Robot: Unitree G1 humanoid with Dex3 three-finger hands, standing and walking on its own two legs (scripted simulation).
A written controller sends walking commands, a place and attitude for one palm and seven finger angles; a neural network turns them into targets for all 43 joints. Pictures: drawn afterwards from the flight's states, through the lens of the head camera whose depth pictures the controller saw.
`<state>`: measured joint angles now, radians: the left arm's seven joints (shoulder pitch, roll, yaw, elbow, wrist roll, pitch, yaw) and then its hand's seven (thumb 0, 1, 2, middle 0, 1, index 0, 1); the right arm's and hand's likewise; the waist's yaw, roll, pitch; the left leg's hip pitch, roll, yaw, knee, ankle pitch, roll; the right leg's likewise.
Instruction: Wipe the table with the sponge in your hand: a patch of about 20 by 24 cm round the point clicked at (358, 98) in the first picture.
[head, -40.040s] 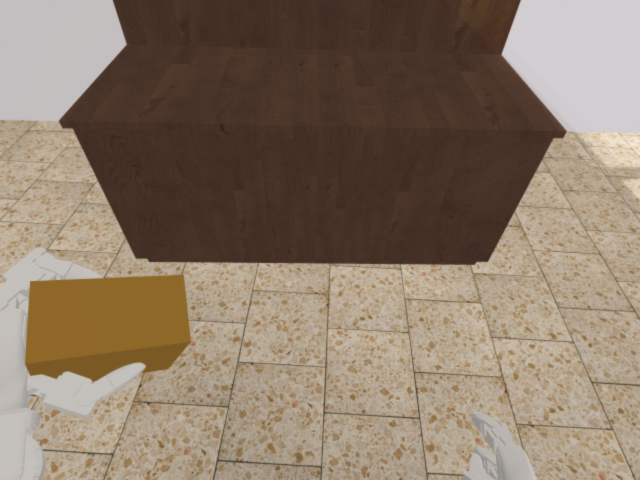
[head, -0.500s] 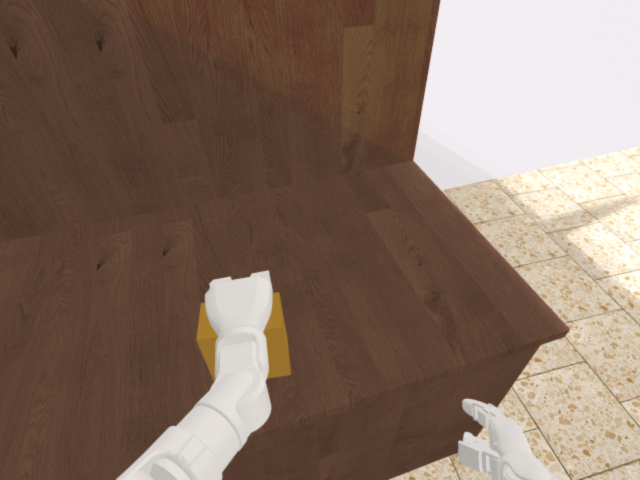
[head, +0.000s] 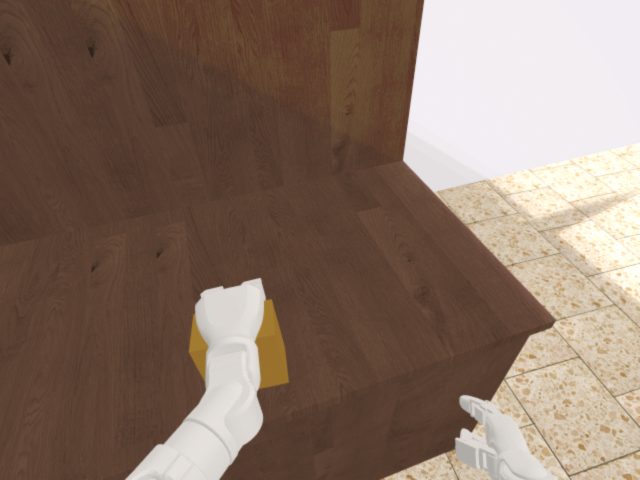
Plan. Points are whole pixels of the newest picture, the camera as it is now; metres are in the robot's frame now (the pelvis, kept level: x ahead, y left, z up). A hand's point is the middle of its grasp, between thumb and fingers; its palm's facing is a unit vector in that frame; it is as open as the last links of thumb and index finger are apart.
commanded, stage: slide back across to the middle lane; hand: left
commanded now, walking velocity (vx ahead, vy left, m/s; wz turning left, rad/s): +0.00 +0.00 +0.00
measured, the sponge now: (245, 357) +0.31 +0.16 -0.04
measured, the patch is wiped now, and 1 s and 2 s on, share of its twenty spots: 1.00 1.00 1.00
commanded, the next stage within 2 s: wipe forward along the middle lane in 0.50 s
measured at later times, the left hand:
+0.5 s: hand (199, 349) +0.28 +0.20 +0.02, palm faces -0.02 -0.13 -0.99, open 10.4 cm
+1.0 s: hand (183, 332) +0.31 +0.24 +0.01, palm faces -0.05 -0.07 -1.00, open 10.4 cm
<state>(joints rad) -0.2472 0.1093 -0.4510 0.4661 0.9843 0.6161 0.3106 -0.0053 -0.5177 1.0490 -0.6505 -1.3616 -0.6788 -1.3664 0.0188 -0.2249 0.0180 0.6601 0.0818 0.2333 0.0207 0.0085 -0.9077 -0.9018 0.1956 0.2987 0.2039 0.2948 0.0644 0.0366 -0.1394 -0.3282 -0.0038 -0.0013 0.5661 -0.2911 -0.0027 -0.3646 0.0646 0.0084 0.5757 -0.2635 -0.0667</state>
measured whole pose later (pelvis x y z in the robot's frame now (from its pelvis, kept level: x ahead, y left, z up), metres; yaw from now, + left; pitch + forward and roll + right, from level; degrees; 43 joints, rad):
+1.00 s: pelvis +0.00 +0.01 +0.00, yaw +1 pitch +4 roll +0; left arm -0.25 0.24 -0.27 0.49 1.01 0.49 0.24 -0.01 -0.54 1.05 -0.69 -1.32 -0.72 -1.33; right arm 0.07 -0.24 0.02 0.67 0.08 0.15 -0.05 0.01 -0.91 -0.90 0.20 0.30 0.21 0.30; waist 0.07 0.04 -0.12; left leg -0.37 -0.02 -0.01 0.57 -0.28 0.01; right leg -0.39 0.05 0.00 0.57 -0.25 -0.05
